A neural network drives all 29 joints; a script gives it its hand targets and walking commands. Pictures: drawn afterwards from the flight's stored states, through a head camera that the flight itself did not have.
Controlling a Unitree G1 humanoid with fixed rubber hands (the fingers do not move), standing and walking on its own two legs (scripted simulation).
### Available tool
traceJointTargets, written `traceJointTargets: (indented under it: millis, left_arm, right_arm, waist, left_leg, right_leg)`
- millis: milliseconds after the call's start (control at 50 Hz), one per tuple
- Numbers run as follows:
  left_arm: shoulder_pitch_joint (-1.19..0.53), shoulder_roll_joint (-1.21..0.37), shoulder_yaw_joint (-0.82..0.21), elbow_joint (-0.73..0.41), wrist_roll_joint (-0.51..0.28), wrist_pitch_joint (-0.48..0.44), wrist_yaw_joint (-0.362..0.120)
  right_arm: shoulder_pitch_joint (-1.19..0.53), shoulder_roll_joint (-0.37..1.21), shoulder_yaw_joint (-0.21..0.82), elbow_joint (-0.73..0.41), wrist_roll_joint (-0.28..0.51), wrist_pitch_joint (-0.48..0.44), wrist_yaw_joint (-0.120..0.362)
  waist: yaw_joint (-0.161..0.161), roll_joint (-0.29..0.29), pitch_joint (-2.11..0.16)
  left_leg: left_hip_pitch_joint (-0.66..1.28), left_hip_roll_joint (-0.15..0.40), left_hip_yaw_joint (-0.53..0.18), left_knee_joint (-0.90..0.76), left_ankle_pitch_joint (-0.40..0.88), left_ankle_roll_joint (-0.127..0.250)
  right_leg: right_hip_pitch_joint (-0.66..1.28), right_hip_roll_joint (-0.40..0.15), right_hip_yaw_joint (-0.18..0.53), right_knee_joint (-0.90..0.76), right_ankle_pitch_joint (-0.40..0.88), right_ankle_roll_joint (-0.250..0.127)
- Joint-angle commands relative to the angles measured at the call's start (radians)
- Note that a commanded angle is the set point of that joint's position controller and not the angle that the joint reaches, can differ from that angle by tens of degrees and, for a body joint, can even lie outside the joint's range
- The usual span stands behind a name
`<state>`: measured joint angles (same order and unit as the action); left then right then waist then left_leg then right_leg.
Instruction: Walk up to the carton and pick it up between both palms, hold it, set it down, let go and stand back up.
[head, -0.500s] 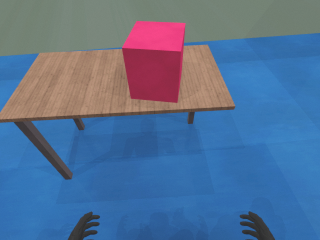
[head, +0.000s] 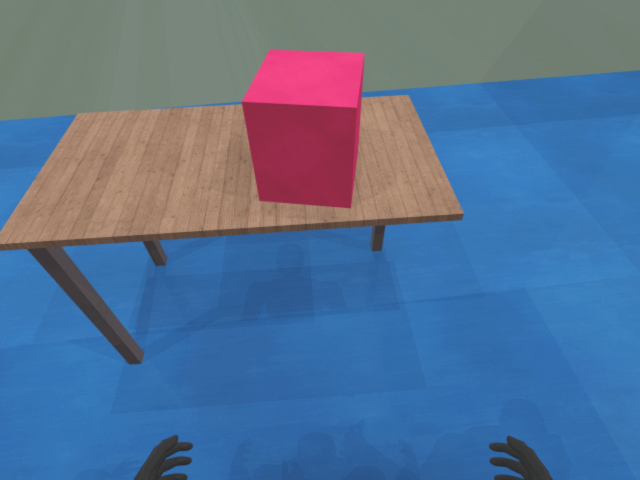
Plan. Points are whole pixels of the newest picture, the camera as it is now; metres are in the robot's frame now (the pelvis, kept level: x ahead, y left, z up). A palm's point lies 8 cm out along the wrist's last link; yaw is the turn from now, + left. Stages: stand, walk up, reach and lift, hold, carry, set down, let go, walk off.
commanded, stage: stand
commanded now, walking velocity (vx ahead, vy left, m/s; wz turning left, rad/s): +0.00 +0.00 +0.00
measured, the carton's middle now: (310, 129) +0.81 +0.06 +0.01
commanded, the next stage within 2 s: walk up in 1.38 s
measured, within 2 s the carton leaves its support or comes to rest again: neither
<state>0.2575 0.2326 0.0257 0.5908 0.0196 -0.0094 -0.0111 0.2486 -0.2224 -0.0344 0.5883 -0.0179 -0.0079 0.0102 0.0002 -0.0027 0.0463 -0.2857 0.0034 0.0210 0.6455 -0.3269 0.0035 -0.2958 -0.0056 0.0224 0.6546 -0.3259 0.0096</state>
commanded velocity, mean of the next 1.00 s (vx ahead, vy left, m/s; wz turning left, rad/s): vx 0.00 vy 0.00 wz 0.00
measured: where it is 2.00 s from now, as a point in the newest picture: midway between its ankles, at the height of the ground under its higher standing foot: outside the picture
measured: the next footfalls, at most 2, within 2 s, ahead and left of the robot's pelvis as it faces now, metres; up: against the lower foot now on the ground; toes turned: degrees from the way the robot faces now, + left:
none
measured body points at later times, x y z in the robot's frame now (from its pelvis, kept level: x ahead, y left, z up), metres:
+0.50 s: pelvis +0.00 +0.00 +0.00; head +0.00 +0.00 +0.45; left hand +0.13 +0.25 -0.09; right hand +0.13 -0.25 -0.09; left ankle +0.01 +0.12 -0.72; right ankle +0.02 -0.13 -0.72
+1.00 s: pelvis +0.00 +0.00 +0.00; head +0.00 +0.00 +0.45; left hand +0.13 +0.25 -0.10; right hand +0.12 -0.25 -0.10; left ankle +0.01 +0.12 -0.72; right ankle +0.02 -0.13 -0.72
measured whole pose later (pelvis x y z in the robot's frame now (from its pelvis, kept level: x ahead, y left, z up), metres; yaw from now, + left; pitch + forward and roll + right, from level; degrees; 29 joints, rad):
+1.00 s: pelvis +0.00 +0.00 +0.00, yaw -2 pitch -2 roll +0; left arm 0.28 0.24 0.02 0.63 0.02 -0.01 -0.01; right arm 0.27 -0.23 -0.02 0.62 -0.01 -0.01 0.01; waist 0.00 -0.01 0.04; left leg -0.26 0.01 0.05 0.60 -0.31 0.01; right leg -0.29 0.00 0.05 0.62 -0.30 0.02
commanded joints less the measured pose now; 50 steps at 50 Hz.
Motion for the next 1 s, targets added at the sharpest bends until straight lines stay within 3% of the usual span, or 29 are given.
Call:
traceJointTargets:
  millis: [0, 980]
  left_arm:
    - [-0.024, 0.119, 0.04, -0.095, -0.002, -0.023, 0.004]
    - [0.016, 0.131, 0.03, -0.051, -0.004, -0.022, 0.008]
  right_arm:
    - [-0.026, -0.127, -0.037, -0.093, 0.001, -0.021, -0.003]
    - [0.009, -0.144, -0.024, -0.053, 0.007, -0.017, -0.008]
  waist:
    - [-0.001, 0.0, -0.053]
    - [-0.001, 0.0, -0.038]
  left_leg:
    - [0.006, 0.078, -0.095, -0.139, 0.086, 0.03]
    - [0.012, 0.098, -0.089, -0.19, 0.065, 0.039]
  right_leg:
    - [0.001, -0.067, 0.081, -0.136, 0.112, -0.041]
    - [0.009, -0.059, 0.113, -0.157, 0.124, -0.037]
